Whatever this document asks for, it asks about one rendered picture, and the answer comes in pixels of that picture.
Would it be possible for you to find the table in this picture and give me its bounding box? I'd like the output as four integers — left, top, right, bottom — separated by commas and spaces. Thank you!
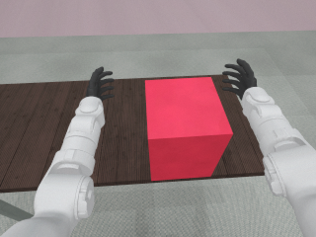
0, 74, 265, 222

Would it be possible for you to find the left robot upper arm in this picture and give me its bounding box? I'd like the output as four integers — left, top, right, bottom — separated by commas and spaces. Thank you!
0, 173, 95, 237

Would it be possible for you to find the robot right forearm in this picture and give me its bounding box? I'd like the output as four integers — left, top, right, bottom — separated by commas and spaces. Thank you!
241, 87, 316, 157

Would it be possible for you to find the left robot hand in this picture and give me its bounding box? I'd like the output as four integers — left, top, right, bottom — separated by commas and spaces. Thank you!
85, 66, 115, 101

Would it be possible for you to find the carton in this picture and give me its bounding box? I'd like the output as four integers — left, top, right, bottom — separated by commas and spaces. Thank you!
145, 77, 233, 181

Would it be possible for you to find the right robot hand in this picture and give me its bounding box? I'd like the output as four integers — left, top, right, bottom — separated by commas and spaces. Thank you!
222, 58, 258, 101

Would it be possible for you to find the right robot upper arm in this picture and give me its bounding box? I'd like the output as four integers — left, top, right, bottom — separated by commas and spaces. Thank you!
263, 145, 316, 237

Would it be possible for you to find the robot left forearm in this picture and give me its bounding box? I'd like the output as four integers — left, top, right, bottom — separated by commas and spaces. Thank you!
34, 96, 106, 213

